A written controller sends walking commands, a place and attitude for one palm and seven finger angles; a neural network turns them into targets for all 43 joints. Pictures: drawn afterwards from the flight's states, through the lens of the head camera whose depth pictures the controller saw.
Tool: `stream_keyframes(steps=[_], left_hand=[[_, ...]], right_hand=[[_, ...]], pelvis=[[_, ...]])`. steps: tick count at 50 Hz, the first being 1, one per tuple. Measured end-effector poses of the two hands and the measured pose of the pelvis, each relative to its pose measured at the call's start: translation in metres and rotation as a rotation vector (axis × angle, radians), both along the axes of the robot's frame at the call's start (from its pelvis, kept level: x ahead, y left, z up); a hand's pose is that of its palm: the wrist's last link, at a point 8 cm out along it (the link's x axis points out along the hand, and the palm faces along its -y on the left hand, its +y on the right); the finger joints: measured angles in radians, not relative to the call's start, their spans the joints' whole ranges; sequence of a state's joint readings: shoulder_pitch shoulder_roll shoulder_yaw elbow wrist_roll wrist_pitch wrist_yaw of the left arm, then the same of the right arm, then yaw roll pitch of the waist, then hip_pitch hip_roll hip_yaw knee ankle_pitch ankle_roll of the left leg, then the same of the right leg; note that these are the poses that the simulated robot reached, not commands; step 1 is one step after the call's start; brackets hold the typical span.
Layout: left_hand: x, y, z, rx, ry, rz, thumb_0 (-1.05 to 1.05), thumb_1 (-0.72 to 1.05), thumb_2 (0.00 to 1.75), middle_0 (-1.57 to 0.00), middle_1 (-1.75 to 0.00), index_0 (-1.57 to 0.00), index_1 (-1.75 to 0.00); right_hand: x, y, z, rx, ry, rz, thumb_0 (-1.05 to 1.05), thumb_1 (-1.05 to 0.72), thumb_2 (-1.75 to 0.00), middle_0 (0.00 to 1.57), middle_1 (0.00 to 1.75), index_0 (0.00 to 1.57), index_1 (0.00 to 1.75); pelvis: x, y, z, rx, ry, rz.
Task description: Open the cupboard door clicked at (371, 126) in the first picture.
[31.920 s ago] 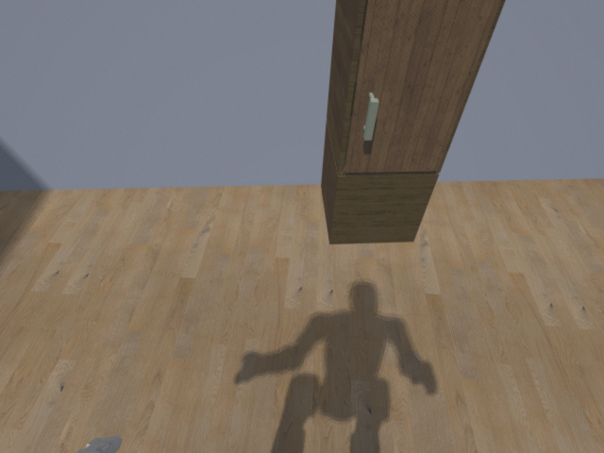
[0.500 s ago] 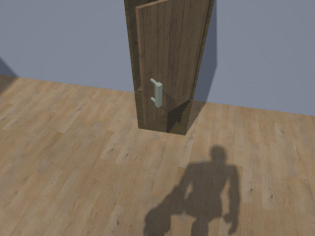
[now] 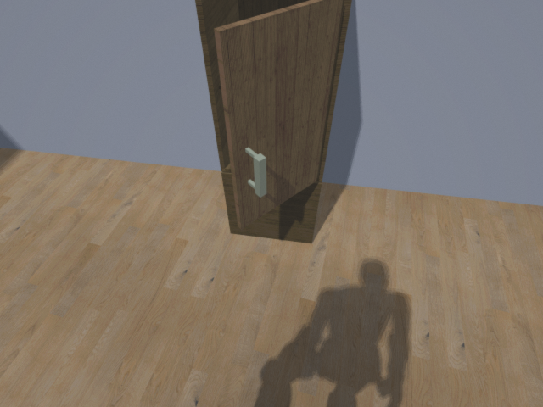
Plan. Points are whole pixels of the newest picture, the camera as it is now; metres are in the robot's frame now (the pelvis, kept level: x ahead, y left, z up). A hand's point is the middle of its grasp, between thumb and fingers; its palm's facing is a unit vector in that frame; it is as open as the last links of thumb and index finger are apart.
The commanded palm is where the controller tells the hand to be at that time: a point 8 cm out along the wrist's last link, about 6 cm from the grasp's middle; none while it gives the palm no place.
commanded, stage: let the arm hang, fingers relaxed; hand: left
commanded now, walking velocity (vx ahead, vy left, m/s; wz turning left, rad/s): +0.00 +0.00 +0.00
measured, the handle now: (255, 172) +0.69 +0.08 -0.11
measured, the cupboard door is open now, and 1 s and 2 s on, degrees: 49 49 49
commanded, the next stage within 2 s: look to check the result in 0.02 s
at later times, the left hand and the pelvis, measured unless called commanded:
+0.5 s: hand out of the picture +0.00 +0.15 -0.17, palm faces +0.06 -0.98 -0.19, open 7.4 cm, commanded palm none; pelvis +0.02 -0.02 +0.00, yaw +1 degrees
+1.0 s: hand out of the picture +0.03 +0.16 -0.19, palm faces +0.02 -0.98 -0.19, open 7.4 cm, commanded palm none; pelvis +0.03 -0.02 -0.01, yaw -4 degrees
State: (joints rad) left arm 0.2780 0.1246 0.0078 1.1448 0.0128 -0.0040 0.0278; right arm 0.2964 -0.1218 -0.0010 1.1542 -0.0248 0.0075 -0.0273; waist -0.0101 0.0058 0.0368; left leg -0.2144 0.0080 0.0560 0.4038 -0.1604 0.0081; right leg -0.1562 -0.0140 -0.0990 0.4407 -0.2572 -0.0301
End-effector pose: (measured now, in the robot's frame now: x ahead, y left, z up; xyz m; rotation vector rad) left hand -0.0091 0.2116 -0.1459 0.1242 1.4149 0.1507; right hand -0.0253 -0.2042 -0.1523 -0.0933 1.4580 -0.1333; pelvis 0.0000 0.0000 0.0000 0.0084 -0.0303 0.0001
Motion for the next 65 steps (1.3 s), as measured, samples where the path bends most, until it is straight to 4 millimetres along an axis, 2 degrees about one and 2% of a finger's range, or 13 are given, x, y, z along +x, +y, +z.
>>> stream_keyframes(steps=[8,18,40,48,53,58,62,65], left_hand=[[-0.004,-0.007,0.000,0.000,0.026,0.021,0.01,0.91,0.90,-0.20,-0.30,-0.20,-0.30],[-0.003,-0.013,0.001,0.006,0.042,0.035,0.01,0.91,0.90,-0.20,-0.30,-0.20,-0.30],[0.022,-0.021,0.002,0.013,0.011,0.032,0.01,0.91,0.90,-0.20,-0.30,-0.20,-0.30],[0.032,-0.009,-0.007,0.015,0.031,0.006,0.01,0.91,0.90,-0.20,-0.30,-0.20,-0.30],[0.049,0.010,-0.016,0.012,0.024,-0.028,0.01,0.91,0.90,-0.20,-0.30,-0.20,-0.30],[0.088,0.023,-0.008,0.029,-0.026,-0.105,0.01,0.91,0.90,-0.20,-0.30,-0.20,-0.30],[0.125,0.022,0.003,0.044,-0.108,-0.169,0.01,0.91,0.90,-0.20,-0.30,-0.20,-0.30],[0.149,0.011,0.010,0.055,-0.153,-0.230,0.01,0.91,0.90,-0.20,-0.30,-0.20,-0.30]], right_hand=[[0.005,-0.007,0.001,-0.005,0.020,0.005,0.00,-0.91,-0.90,0.20,0.30,0.19,0.30],[0.026,-0.013,0.000,-0.006,-0.004,0.020,0.00,-0.91,-0.90,0.20,0.30,0.19,0.30],[0.049,-0.033,0.001,-0.032,-0.021,0.026,0.00,-0.92,-0.90,0.20,0.30,0.19,0.30],[0.047,-0.041,-0.002,-0.074,-0.036,-0.048,0.00,-0.91,-0.90,0.20,0.30,0.20,0.30],[0.048,-0.040,0.004,-0.125,-0.066,-0.093,0.00,-0.91,-0.90,0.20,0.30,0.20,0.30],[0.035,-0.037,0.012,-0.143,-0.100,-0.120,0.00,-0.91,-0.90,0.20,0.30,0.20,0.30],[0.018,-0.038,0.013,-0.127,-0.076,-0.144,0.00,-0.91,-0.90,0.21,0.30,0.20,0.30],[0.007,-0.045,0.010,-0.111,-0.073,-0.179,0.00,-0.91,-0.90,0.21,0.30,0.20,0.30]], pelvis=[[0.008,-0.007,0.000,-0.002,0.001,0.006],[0.016,-0.013,0.000,-0.002,0.001,0.008],[0.030,-0.024,0.000,0.000,0.004,0.002],[0.028,-0.021,-0.008,-0.021,0.008,-0.050],[0.028,-0.010,-0.011,-0.018,0.012,-0.098],[0.022,-0.005,-0.006,-0.018,0.027,-0.157],[0.016,-0.010,-0.002,-0.017,0.035,-0.198],[0.012,-0.017,-0.003,-0.014,0.039,-0.235]])
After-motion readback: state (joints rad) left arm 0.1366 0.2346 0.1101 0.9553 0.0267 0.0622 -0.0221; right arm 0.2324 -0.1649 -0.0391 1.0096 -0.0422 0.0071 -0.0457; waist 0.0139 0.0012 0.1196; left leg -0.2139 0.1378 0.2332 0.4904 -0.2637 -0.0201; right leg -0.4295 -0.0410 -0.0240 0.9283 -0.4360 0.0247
